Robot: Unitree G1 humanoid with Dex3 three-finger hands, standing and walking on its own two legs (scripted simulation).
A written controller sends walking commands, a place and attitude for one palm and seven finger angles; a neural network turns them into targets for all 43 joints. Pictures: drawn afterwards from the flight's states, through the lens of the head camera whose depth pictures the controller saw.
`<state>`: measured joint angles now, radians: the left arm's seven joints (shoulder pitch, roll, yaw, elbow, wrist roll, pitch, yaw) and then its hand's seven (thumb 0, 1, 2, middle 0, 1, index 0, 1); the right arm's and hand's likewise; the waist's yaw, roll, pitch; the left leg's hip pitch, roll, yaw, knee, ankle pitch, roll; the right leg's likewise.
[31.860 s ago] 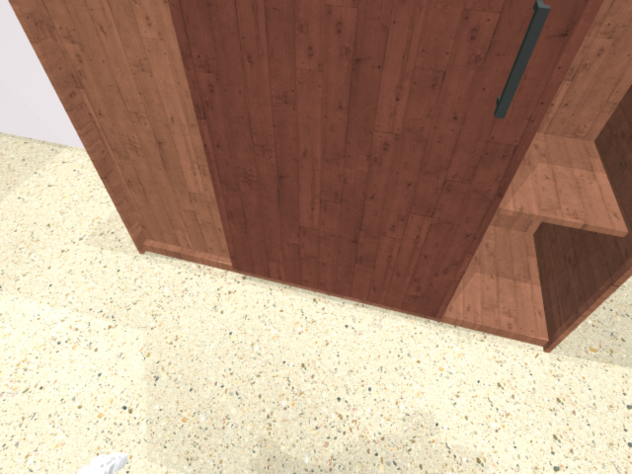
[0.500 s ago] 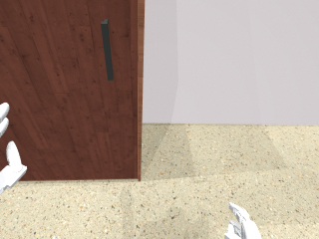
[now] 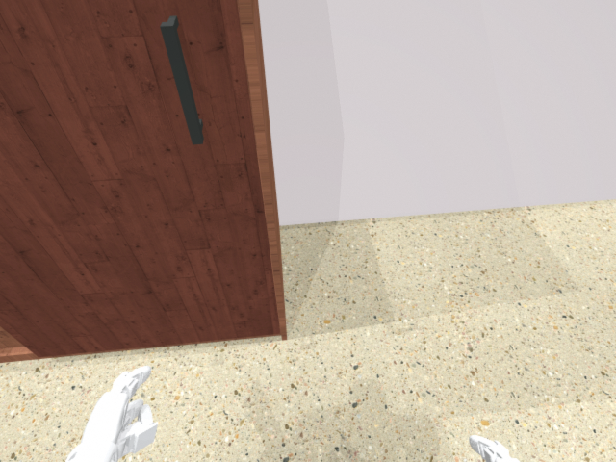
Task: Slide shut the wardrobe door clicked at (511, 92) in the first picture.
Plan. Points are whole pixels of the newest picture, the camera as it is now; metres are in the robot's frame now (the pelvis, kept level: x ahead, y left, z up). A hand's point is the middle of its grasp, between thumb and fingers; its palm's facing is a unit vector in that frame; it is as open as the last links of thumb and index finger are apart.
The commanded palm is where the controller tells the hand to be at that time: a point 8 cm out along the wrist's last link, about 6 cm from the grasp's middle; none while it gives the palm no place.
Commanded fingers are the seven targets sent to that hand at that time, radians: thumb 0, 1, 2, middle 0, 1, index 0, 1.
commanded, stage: let the arm hang, fingers relaxed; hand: left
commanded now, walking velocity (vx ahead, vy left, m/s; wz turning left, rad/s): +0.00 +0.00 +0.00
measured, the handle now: (186, 84) +0.62 +0.21 +0.21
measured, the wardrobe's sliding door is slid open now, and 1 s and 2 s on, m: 0.00 0.00 0.00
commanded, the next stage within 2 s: look to check the result in 0.92 s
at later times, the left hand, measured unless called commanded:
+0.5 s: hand out of the picture -0.01 +0.20 -0.15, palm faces -0.01 -0.97 -0.25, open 7.3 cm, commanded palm none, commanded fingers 0.00 0.90 0.90 -0.20 -0.30 -0.20 -0.30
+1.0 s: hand out of the picture +0.03 +0.18 -0.15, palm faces -0.01 -0.98 -0.20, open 7.3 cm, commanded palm none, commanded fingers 0.00 0.90 0.90 -0.20 -0.30 -0.20 -0.30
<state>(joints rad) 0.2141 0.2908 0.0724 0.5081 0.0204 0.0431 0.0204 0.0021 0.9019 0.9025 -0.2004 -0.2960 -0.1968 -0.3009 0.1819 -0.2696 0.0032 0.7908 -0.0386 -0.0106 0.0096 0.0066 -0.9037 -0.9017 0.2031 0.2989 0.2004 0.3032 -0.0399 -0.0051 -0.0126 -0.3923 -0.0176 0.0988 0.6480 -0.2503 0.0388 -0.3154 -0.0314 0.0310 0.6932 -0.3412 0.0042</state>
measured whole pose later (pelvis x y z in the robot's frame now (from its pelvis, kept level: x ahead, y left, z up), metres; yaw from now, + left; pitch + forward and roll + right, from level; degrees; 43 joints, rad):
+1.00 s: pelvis +0.03 +0.01 +0.03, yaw +0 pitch -1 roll +0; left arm 0.24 0.16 -0.01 1.17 0.02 0.00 0.04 0.00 0.91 0.90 -0.20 -0.30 -0.20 -0.30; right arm 0.23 -0.16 -0.01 1.15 -0.02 0.01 -0.02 0.00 -0.91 -0.90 0.20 0.30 0.20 0.30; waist -0.01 0.00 0.04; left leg -0.20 -0.01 0.08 0.37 -0.16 0.04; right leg -0.10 -0.01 0.02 0.37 -0.26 0.01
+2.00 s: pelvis +0.05 -0.01 +0.03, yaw +0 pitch -1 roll +0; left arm 0.24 0.16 -0.01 1.17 0.01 -0.01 0.04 0.00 0.90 0.90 -0.20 -0.30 -0.20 -0.30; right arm 0.22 -0.17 0.00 1.17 -0.01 0.01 -0.03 0.00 -0.91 -0.90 0.20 0.30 0.20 0.30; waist -0.01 0.00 0.05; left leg -0.16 0.01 0.08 0.36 -0.19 0.01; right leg -0.06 0.00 0.01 0.34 -0.27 -0.01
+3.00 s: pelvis +0.05 -0.01 +0.03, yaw +0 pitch -1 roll +0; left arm 0.22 0.19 -0.01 1.17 0.02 -0.01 0.03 0.00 0.90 0.90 -0.20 -0.30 -0.20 -0.30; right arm 0.21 -0.20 0.00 1.16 -0.01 0.01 -0.02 0.00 -0.91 -0.90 0.20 0.30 0.20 0.30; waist -0.01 0.00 0.05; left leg -0.15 0.01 0.08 0.35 -0.18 0.01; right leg -0.04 0.01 0.01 0.33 -0.26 -0.01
